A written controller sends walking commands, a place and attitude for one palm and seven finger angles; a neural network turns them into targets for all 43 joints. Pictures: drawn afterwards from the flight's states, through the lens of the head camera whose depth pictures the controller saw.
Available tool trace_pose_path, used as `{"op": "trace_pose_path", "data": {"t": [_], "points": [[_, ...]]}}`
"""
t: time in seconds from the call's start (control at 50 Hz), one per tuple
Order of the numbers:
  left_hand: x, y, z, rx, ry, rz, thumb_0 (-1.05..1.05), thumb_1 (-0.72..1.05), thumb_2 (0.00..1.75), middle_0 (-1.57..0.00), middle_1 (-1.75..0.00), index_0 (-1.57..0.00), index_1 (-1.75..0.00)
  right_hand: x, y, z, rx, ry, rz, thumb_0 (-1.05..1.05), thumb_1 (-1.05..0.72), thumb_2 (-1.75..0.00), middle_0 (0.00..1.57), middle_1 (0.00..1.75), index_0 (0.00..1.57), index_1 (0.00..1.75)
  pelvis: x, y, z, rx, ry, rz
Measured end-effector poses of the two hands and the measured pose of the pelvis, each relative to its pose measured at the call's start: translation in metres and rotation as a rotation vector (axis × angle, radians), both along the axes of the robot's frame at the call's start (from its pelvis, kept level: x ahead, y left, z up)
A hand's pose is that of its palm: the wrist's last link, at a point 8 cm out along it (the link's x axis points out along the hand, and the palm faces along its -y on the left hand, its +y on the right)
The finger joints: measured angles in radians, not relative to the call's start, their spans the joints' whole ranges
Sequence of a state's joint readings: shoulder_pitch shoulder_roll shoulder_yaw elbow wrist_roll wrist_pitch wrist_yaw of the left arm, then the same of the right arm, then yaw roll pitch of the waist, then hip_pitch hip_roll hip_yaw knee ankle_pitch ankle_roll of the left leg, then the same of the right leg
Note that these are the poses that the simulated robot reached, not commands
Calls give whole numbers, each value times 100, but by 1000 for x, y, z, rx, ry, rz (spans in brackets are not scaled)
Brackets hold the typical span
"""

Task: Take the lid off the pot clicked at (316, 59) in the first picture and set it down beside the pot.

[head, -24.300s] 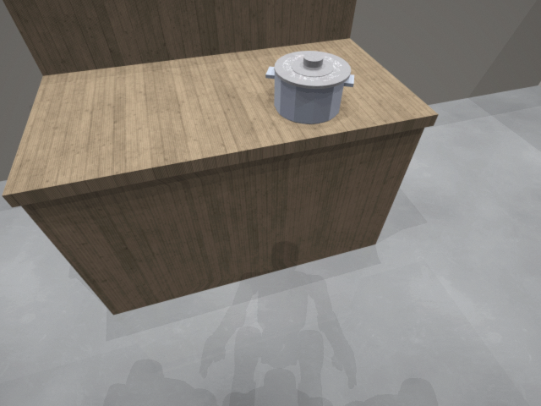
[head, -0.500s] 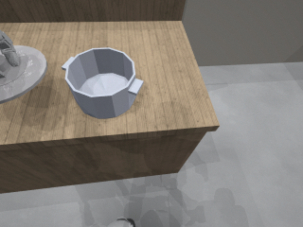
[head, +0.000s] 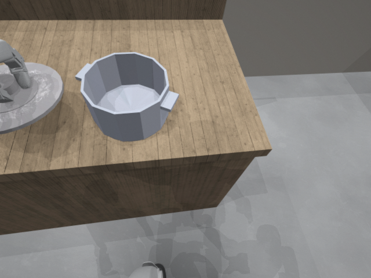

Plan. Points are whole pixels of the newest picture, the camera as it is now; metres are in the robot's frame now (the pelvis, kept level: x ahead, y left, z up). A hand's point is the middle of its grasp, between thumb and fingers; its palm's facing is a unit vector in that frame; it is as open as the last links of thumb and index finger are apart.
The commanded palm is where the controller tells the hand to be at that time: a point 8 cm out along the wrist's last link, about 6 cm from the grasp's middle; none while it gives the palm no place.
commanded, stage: lower the lid onto the table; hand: left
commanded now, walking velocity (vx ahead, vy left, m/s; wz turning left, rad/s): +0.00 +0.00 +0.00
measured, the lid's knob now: (1, 85) +0.49 +0.36 +0.10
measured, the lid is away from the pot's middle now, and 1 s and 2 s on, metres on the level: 0.24 0.24 0.25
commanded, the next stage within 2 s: open the fingers wide in 1.82 s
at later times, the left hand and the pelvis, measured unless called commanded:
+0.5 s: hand (7, 96) +0.47 +0.34 +0.09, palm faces -0.49 -0.16 -0.86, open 7.0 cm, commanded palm +0.54 +0.34 +0.17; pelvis +0.00 +0.01 +0.00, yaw -1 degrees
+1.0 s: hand (15, 105) +0.47 +0.34 +0.06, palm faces -0.51 -0.15 -0.85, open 7.0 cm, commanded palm +0.55 +0.34 +0.14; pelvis +0.00 +0.02 -0.01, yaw -1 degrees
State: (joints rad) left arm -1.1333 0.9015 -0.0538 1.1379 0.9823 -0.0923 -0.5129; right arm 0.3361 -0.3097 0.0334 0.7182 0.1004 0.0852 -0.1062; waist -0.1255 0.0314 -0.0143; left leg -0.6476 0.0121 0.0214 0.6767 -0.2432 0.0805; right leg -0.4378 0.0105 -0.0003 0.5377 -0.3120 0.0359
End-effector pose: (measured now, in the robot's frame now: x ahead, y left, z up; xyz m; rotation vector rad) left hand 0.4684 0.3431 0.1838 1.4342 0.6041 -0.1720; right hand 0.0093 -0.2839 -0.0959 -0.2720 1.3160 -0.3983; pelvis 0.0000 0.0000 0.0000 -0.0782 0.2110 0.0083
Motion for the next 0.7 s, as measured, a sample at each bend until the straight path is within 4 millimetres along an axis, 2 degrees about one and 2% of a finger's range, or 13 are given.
{"op": "trace_pose_path", "data": {"t": [0.32, 0.52, 0.7], "points": [[3, 4, -21, -9, 22, -11, 4, 21, 84, -46, -94, -74, -109, -18, 7, 2, -21, 27, -24, 1, -90, -90, 20, 30, 21, 30, -1, 9, -2, -5, 18, -10], [8, 5, -36, -17, 30, -27, 4, 21, 84, -46, -93, -74, -109, -22, 10, 4, -36, 32, -33, 1, -90, -90, 20, 30, 21, 30, 0, 13, -4, -8, 31, -16], [11, 5, -41, -25, 18, -30, 4, 21, 84, -45, -93, -74, -109, -23, 14, 3, -35, 41, -34, 1, -90, -90, 20, 30, 21, 30, 1, 16, -5, -10, 44, -17]]}}
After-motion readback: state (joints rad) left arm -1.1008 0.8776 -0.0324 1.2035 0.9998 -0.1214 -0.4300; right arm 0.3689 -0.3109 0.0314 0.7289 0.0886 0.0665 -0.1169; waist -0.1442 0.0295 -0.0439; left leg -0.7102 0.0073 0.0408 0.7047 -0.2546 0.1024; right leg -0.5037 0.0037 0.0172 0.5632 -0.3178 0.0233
